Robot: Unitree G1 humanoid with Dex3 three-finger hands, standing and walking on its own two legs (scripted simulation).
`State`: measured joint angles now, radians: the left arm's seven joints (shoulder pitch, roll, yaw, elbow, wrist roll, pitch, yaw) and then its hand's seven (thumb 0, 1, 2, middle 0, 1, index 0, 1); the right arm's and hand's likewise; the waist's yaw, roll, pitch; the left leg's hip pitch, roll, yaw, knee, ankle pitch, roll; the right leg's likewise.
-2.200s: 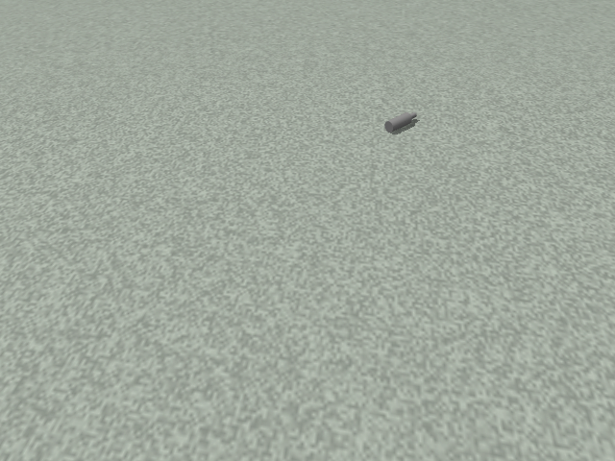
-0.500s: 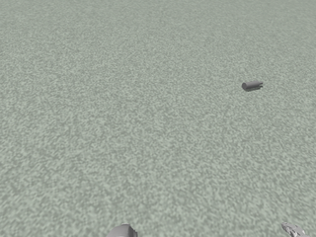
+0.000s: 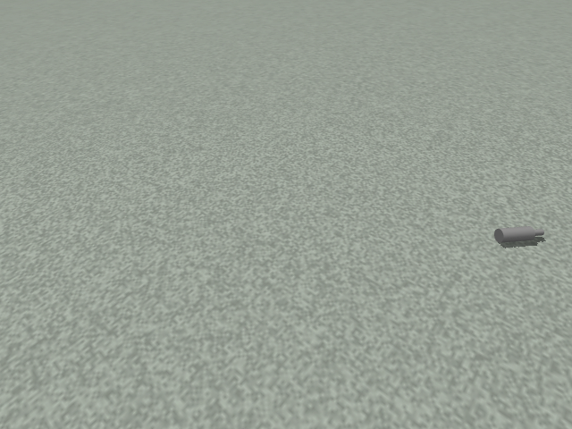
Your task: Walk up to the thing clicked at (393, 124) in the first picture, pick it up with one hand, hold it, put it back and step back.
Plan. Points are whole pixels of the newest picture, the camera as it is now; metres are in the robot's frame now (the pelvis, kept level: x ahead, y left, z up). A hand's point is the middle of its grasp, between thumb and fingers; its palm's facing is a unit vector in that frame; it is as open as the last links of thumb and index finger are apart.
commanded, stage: walk up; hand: left
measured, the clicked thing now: (520, 233) +1.29 -0.93 -0.73
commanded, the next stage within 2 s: none
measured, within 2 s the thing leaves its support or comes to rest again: neither
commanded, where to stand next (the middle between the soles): +0.91 -1.13 m, yaw +14 degrees
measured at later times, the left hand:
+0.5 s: hand (236, 354) +0.30 +0.15 -0.14, palm faces +0.06 -0.95 -0.31, open 7.4 cm
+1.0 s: hand (342, 348) +0.34 -0.05 -0.16, palm faces +0.18 -0.93 -0.31, open 7.4 cm
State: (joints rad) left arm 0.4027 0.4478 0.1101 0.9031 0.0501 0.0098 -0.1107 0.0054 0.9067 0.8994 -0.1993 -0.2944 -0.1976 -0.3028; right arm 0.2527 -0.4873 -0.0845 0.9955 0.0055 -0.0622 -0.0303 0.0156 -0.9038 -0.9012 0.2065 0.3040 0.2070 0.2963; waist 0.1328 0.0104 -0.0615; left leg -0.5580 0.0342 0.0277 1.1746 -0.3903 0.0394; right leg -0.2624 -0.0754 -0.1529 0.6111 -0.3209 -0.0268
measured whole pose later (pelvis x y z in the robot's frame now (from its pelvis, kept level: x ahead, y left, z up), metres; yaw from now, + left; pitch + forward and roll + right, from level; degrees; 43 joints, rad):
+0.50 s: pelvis +0.18 -0.15 -0.01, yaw +6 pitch -3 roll +2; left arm 0.17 0.49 0.12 0.73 0.03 0.05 -0.12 0.01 0.91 0.90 -0.20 -0.29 -0.20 -0.30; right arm 0.37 -0.42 -0.02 0.89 -0.01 -0.11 -0.05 0.01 -0.90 -0.90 0.21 0.31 0.21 0.30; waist -0.01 -0.14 0.08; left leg -0.24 0.09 0.04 0.61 -0.33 -0.04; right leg -0.59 -0.15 0.10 1.00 -0.32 0.01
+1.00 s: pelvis +0.36 -0.33 -0.01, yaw +10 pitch -1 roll -2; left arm 0.33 0.44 0.09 0.77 0.05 0.06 -0.10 0.01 0.90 0.90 -0.20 -0.30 -0.20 -0.30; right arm 0.34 -0.41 -0.02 0.93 -0.01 -0.10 -0.05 0.01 -0.90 -0.90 0.21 0.30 0.21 0.30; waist 0.08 -0.05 0.04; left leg -0.44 0.02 0.12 0.67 -0.21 0.05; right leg -0.23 0.07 -0.16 0.62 -0.39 -0.11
